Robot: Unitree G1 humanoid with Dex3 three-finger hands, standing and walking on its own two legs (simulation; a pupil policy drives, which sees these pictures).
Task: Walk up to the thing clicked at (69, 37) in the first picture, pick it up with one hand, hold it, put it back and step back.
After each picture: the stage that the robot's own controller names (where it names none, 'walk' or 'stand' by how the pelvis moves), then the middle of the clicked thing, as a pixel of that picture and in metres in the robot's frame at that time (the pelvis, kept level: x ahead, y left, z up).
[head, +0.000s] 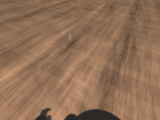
stand; (69, 36) +2.03 +0.64 -0.72
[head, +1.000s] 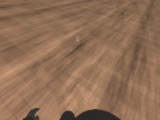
walk; (77, 38) +1.95 +0.31 -0.70
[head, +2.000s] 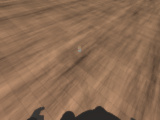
walk; (79, 48) +1.41 +0.22 -0.71
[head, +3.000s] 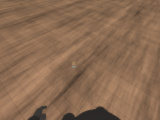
walk; (73, 64) +0.95 +0.27 -0.71
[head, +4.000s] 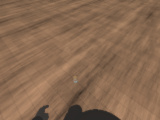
walk; (75, 79) +0.65 +0.26 -0.69
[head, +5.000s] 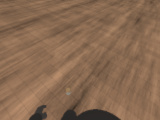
stand; (68, 91) +0.45 +0.25 -0.70
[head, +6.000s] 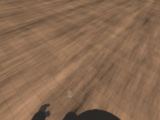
stand; (69, 93) +0.41 +0.24 -0.70
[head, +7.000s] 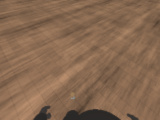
stand; (72, 95) +0.39 +0.21 -0.72
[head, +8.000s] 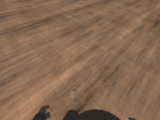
stand; (72, 94) +0.41 +0.21 -0.72
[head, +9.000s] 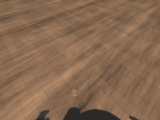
stand; (74, 92) +0.41 +0.21 -0.71
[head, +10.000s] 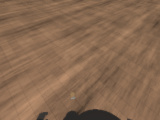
stand; (72, 95) +0.40 +0.20 -0.72
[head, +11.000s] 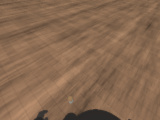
stand; (70, 99) +0.37 +0.22 -0.72
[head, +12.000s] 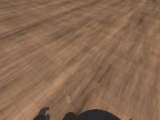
stand; (68, 99) +0.36 +0.26 -0.72
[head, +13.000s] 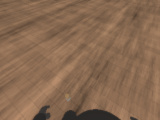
stand; (67, 97) +0.36 +0.27 -0.72
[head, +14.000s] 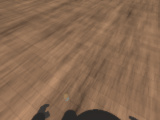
stand; (66, 97) +0.34 +0.28 -0.72
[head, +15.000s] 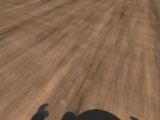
stand; (63, 103) +0.29 +0.30 -0.71
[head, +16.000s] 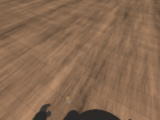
stand; (68, 99) +0.33 +0.25 -0.72
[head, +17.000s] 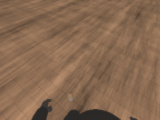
stand; (70, 97) +0.35 +0.23 -0.71
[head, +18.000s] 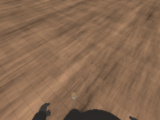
stand; (73, 95) +0.37 +0.20 -0.71
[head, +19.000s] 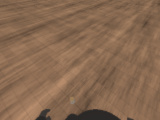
stand; (72, 100) +0.37 +0.21 -0.72
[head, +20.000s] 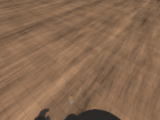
stand; (71, 99) +0.35 +0.22 -0.73
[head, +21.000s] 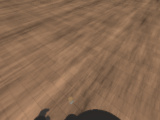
stand; (70, 100) +0.34 +0.22 -0.73
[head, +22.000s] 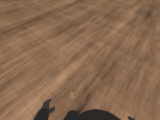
go down; (72, 95) +0.36 +0.21 -0.72
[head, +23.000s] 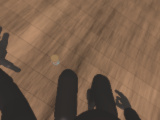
go down; (55, 59) +0.41 +0.28 -0.30
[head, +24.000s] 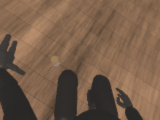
close in; (55, 60) +0.41 +0.29 -0.30
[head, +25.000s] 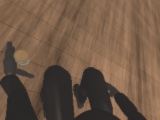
close in; (22, 57) +0.37 +0.33 -0.22
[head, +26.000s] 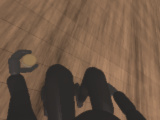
lift; (29, 60) +0.35 +0.30 -0.22
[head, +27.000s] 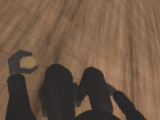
lift; (28, 63) +0.34 +0.29 -0.22
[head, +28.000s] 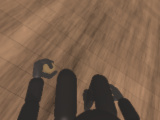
lift; (49, 70) +0.30 +0.28 -0.13
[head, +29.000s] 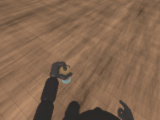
lift; (65, 74) +0.33 +0.17 +0.02
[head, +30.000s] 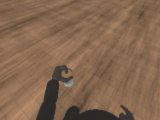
hold; (67, 78) +0.31 +0.17 -0.01
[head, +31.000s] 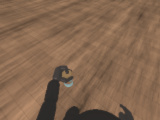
hold; (67, 78) +0.31 +0.17 -0.01
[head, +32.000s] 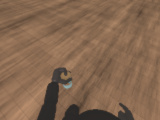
crouch; (66, 80) +0.31 +0.17 -0.03
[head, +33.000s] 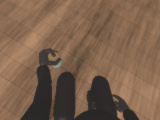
lower; (55, 60) +0.40 +0.25 -0.13
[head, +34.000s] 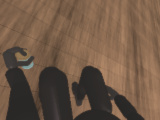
lower; (25, 59) +0.38 +0.30 -0.22
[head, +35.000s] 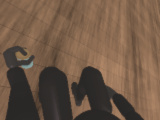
lower; (25, 59) +0.38 +0.30 -0.22
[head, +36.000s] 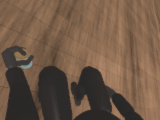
lower; (24, 59) +0.38 +0.30 -0.22
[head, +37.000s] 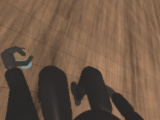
lower; (23, 59) +0.37 +0.31 -0.22
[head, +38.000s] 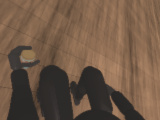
open; (27, 59) +0.37 +0.29 -0.22
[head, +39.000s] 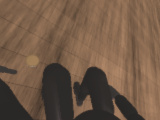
stand; (32, 61) +0.34 +0.28 -0.22
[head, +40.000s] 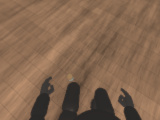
walk; (70, 77) +0.37 +0.21 -0.50
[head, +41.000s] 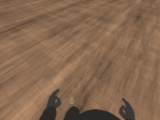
stand; (71, 100) +0.33 +0.18 -0.66
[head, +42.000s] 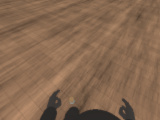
stand; (71, 100) +0.33 +0.19 -0.66
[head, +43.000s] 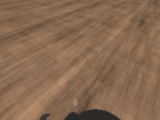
stand; (75, 101) +0.34 +0.16 -0.72
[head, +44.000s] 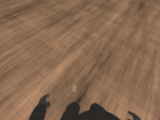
walk; (74, 88) +0.40 +0.14 -0.71
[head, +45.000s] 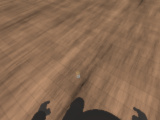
walk; (77, 74) +0.64 +0.22 -0.70
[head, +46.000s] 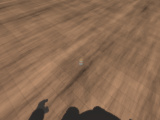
stand; (81, 61) +0.96 +0.16 -0.70
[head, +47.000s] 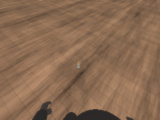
stand; (78, 64) +0.97 +0.20 -0.72
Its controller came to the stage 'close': yes
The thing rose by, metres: 0.69
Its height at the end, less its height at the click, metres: +0.00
